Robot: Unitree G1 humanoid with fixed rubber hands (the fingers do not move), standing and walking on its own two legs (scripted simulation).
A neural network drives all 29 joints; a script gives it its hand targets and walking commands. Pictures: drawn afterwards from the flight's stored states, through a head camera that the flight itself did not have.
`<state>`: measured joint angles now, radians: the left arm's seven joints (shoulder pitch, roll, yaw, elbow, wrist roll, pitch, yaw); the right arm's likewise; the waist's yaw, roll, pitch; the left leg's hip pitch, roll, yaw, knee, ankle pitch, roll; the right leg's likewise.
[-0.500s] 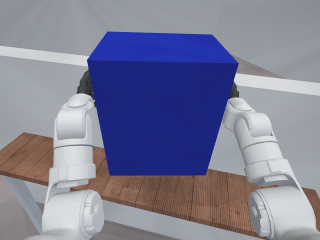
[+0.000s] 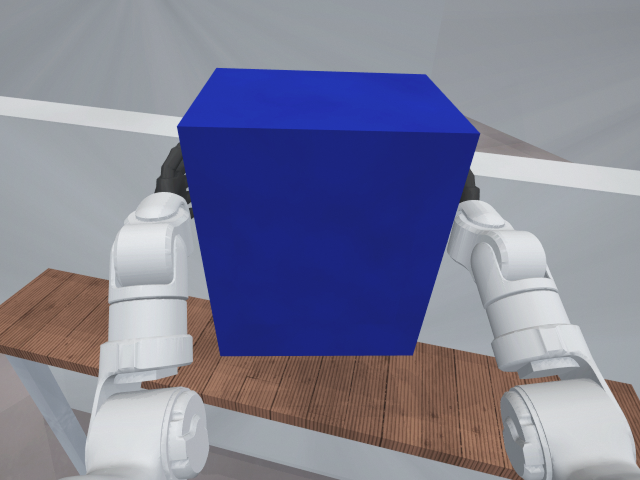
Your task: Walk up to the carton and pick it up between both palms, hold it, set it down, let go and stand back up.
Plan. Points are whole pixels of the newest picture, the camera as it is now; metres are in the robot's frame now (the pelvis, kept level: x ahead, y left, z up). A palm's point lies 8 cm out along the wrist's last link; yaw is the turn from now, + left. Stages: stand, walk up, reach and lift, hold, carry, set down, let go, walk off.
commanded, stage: hold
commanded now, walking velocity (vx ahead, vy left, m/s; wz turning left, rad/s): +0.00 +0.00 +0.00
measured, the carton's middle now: (319, 219) +0.36 +0.00 +0.23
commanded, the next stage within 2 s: none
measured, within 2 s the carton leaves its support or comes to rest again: neither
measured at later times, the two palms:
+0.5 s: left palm (173, 193) +0.37 +0.17 +0.26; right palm (452, 202) +0.37 -0.17 +0.25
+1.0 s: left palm (169, 201) +0.35 +0.17 +0.26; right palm (458, 208) +0.35 -0.17 +0.25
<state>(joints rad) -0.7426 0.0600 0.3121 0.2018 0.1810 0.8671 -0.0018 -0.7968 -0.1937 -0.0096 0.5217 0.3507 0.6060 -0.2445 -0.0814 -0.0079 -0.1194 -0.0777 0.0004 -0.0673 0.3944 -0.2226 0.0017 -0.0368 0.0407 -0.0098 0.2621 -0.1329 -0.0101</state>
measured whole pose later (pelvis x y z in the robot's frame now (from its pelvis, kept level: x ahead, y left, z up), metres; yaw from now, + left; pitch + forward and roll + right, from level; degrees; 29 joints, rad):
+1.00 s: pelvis -0.01 +0.00 +0.00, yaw -1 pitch -5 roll -1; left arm -0.81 0.07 0.34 0.27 0.19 0.87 -0.01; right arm -0.86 -0.17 -0.06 0.57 0.32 0.63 -0.24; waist -0.07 -0.01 -0.12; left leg -0.10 0.00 -0.06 0.39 -0.20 0.01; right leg -0.07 0.04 0.01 0.28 -0.12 -0.01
